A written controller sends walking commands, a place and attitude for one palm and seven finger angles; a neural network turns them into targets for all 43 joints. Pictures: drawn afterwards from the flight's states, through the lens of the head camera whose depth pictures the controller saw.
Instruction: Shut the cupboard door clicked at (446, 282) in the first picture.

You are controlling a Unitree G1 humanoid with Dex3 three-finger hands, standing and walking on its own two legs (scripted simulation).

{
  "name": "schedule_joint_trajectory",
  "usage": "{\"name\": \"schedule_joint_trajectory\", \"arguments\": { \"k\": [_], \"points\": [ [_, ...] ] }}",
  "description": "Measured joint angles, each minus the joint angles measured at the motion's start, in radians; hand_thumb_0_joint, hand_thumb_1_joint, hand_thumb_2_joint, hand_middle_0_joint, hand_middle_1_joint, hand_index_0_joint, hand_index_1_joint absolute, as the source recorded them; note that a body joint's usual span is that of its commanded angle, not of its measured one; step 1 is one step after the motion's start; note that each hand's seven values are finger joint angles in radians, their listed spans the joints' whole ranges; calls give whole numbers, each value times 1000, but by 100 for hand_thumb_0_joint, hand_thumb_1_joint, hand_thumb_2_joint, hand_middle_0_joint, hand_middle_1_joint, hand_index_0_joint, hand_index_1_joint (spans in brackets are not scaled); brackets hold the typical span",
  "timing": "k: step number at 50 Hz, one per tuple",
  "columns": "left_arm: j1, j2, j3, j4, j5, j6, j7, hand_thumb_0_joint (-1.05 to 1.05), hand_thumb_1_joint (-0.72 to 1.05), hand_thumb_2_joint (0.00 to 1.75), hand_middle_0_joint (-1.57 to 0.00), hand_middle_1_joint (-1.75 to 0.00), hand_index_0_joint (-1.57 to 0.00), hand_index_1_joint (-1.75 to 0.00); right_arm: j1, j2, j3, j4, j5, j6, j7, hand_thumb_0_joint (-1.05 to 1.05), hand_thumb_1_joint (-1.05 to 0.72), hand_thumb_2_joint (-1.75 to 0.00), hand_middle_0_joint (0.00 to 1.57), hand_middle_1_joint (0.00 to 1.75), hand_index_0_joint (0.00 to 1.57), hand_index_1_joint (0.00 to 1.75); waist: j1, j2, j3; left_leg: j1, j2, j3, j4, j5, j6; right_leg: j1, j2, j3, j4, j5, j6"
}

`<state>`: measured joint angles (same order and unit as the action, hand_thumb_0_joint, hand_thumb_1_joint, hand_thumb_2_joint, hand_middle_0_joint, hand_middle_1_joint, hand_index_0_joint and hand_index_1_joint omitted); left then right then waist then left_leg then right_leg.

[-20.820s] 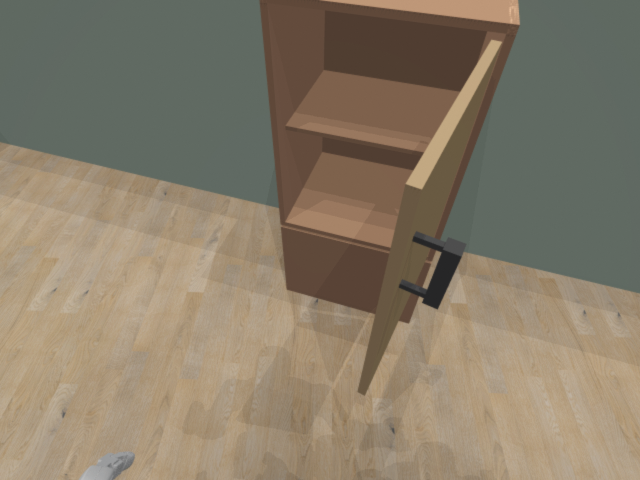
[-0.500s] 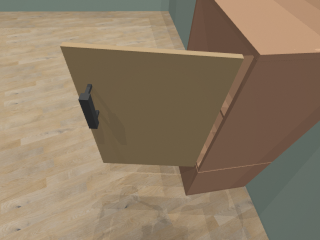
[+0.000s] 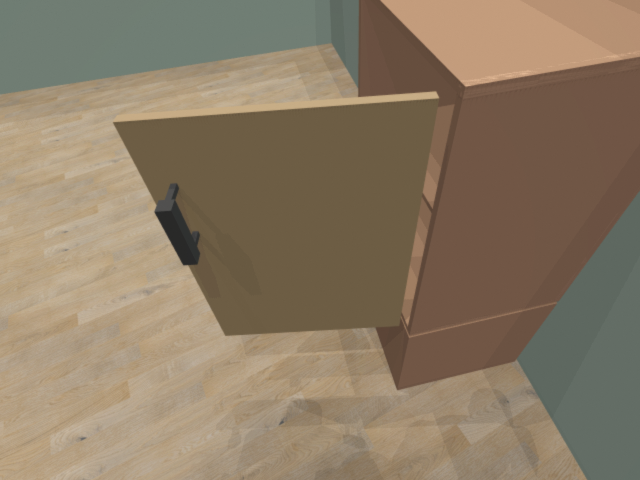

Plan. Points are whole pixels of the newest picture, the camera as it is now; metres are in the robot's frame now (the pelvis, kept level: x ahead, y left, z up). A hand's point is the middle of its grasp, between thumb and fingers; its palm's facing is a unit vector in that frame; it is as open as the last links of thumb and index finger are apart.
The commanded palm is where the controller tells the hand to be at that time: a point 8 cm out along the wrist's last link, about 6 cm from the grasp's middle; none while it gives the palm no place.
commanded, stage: come to a stop and stand still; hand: left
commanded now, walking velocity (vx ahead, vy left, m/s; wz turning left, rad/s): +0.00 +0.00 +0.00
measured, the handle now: (182, 224) +0.47 +0.25 +0.05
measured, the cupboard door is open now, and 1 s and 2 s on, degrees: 80 80 80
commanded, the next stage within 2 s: look again from close up in 1.32 s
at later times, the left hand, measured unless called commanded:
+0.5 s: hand out of the picture +0.05 +0.15 -0.16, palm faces +0.01 -0.98 -0.21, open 7.3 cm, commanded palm none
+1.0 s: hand out of the picture +0.10 +0.15 -0.16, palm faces +0.02 -0.97 -0.23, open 7.3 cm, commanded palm none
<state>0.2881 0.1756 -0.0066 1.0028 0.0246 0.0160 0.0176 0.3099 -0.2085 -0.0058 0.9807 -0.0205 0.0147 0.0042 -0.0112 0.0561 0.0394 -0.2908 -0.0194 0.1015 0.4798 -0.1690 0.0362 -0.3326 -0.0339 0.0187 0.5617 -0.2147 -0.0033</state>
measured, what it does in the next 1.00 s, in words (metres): shifts its weight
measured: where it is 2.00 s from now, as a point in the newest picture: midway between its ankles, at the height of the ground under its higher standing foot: outside the picture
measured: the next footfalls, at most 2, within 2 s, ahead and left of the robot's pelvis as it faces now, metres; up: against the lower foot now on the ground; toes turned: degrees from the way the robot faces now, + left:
none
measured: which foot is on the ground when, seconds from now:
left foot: down 0.00-1.00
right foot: down 0.00-1.00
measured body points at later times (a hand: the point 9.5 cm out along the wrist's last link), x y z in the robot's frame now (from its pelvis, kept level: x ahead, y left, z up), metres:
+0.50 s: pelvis +0.04 -0.02 +0.01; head +0.07 -0.04 +0.46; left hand +0.05 +0.21 -0.14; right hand +0.04 -0.23 -0.16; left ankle +0.06 +0.10 -0.73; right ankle +0.06 -0.12 -0.73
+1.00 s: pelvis +0.09 -0.04 +0.01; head +0.11 -0.04 +0.46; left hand +0.10 +0.20 -0.14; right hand +0.11 -0.26 -0.15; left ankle +0.06 +0.10 -0.73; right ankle +0.06 -0.12 -0.73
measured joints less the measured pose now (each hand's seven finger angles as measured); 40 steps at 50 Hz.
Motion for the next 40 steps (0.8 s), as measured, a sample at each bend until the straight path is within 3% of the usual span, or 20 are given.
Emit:
{"name": "schedule_joint_trajectory", "arguments": {
  "k": [6, 12, 27, 40],
  "points": [
    [7, -26, -8, 33, 0, 5, -4, 1, 91, 90, -20, -30, -20, -30, 20, 8, 1, 40, 0, 1, -1, 1, -91, -90, 20, 29, 20, 30, -5, -20, -12, 1, 11, -14, -1, -28, -11, 7, 13, -11, -7, -40, -8],
    [-6, -24, -5, 58, -3, -7, -1, 2, 92, 90, -21, -30, -21, -30, 25, 25, 5, 71, 3, -11, -10, 1, -91, -90, 20, 29, 20, 30, -4, -45, 0, 12, 18, -22, -17, -4, -21, 22, 21, -17, -33, 9, -13],
    [-29, -24, -6, 95, -7, -27, 7, 1, 92, 90, -20, -30, -20, -30, -19, 59, 19, 109, 10, -34, -20, 1, -91, -90, 20, 29, 20, 30, 7, -38, 4, 64, 29, -37, -63, -32, -38, 81, 35, -31, -88, -20, -21],
    [-54, -12, -1, 100, -7, -33, 15, 1, 92, 90, -20, -30, -20, -30, -68, 40, 18, 132, 10, -35, -31, 1, -92, -90, 20, 29, 20, 30, 14, -46, 8, 131, 35, -44, -90, -61, -51, 144, 42, -36, -104, -56, -31]
  ]
}}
